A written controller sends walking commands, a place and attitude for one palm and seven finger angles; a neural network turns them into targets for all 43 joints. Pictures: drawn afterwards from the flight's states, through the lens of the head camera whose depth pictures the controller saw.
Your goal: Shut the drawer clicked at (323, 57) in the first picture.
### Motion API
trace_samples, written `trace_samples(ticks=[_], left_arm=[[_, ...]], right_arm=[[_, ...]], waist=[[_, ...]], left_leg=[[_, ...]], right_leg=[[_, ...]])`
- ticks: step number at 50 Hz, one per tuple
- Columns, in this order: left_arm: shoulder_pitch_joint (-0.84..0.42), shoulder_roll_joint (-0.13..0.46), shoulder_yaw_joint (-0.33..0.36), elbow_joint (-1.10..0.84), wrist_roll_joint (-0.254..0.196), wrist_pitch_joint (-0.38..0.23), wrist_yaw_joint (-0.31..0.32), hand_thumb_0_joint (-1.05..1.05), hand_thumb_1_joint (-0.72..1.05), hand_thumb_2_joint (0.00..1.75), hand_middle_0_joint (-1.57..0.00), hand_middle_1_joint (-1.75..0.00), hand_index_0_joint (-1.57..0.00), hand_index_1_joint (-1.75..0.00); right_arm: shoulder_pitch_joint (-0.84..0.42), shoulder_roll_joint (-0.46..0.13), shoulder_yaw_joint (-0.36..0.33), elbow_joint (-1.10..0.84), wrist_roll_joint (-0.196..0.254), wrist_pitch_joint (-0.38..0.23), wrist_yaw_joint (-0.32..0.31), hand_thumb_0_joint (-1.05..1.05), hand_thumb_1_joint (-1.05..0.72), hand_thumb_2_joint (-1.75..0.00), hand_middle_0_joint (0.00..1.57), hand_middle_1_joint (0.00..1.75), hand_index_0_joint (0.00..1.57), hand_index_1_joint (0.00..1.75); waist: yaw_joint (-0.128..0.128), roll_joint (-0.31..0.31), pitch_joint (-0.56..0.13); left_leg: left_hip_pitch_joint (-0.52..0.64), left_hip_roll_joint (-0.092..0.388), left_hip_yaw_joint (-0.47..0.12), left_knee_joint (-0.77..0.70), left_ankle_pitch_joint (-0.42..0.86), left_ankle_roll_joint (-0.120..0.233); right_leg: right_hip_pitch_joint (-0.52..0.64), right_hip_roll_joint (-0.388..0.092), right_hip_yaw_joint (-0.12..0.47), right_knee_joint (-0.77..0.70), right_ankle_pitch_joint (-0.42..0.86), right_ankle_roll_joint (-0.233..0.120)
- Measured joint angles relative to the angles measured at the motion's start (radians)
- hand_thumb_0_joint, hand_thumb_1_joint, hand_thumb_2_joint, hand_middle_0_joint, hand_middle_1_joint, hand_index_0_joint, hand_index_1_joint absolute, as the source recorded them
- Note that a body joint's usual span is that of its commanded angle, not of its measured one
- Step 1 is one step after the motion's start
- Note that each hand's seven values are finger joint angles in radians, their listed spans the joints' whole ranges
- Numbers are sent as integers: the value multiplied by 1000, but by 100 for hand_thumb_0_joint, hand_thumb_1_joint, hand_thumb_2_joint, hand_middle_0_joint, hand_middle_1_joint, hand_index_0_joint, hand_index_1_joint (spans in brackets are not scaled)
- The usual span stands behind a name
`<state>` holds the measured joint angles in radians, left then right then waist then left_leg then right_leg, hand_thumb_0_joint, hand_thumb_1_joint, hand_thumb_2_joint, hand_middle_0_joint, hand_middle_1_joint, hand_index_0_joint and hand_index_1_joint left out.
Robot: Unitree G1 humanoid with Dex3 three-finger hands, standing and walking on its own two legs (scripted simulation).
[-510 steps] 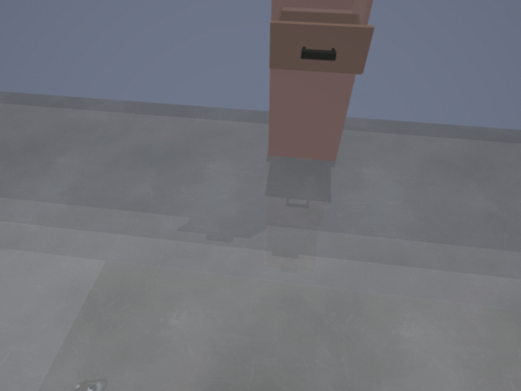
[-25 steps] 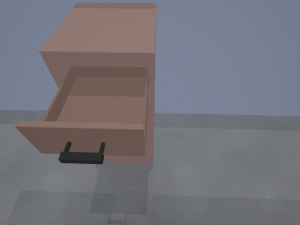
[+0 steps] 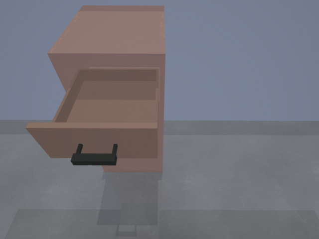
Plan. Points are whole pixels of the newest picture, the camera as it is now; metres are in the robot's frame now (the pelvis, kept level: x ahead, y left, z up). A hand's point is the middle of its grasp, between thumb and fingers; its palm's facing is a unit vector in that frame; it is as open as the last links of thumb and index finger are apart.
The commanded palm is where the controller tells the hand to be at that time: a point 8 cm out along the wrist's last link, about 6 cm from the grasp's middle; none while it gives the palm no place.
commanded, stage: look again from close up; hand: left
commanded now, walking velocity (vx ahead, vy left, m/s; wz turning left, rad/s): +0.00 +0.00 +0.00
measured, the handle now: (96, 153) +0.34 +0.21 -0.01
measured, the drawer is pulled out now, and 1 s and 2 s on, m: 0.28 0.28 0.28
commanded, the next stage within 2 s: raise the hand and make a fist in 0.54 s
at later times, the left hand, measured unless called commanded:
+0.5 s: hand out of the picture +0.01 +0.16 -0.18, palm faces +0.03 -0.99 -0.16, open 7.3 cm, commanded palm none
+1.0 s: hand (111, 221) +0.17 +0.13 -0.01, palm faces -0.01 -1.00 +0.03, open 6.2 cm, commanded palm +0.12 +0.21 -0.03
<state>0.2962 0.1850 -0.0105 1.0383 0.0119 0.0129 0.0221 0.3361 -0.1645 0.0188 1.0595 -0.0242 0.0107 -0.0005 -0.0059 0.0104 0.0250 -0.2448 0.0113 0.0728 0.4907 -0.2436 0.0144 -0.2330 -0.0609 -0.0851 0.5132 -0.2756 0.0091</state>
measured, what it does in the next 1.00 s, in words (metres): lowers itself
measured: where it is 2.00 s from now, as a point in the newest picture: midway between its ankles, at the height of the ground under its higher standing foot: outside the picture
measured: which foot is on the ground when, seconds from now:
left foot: down 0.00-1.00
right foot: down 0.00-1.00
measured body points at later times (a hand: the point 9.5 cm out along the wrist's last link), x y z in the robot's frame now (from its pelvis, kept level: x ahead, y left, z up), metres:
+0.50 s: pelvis +0.02 +0.00 +0.00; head +0.04 +0.01 +0.45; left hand +0.01 +0.21 -0.16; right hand +0.03 -0.22 -0.16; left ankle +0.01 +0.11 -0.74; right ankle +0.00 -0.12 -0.74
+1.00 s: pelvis -0.01 -0.02 -0.06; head +0.02 -0.01 +0.39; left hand +0.16 +0.18 -0.01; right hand +0.21 -0.27 -0.09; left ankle +0.01 +0.11 -0.74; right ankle +0.00 -0.12 -0.74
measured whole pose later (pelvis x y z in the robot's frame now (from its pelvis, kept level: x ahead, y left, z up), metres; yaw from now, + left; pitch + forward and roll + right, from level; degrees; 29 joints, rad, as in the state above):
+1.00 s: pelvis -0.01 -0.02 -0.06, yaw +0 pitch +9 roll +1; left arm 0.52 0.10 0.05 0.03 -0.19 -0.54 -0.24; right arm 0.12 -0.24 -0.08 0.56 0.01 -0.24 0.01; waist 0.01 -0.03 -0.12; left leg -0.69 0.05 0.07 0.96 -0.43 -0.01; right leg -0.68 -0.06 -0.07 0.98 -0.46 -0.02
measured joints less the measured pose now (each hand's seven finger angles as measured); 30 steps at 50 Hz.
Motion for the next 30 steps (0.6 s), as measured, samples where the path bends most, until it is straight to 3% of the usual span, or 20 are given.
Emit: trace_samples(ticks=[19, 30], left_arm=[[0, -56, -9, 78, -2, -19, 7, 0, 91, 90, -20, -30, -20, -30], [0, -46, -5, 86, 0, -22, 8, 0, 91, 90, -20, -30, -20, -30]], right_arm=[[-57, 24, 3, 77, 9, -22, -21, 1, -92, -90, 20, 30, 19, 30], [-78, 8, -2, 75, 11, -27, -24, 1, -92, -90, 20, 30, 19, 30]], waist=[[16, -17, 19], [19, -22, 16]], left_leg=[[58, -4, 2, -25, -19, 1], [79, -3, 2, -50, -16, -2]], right_leg=[[62, -1, 1, -34, -13, 11], [82, 1, 0, -57, -10, 10]])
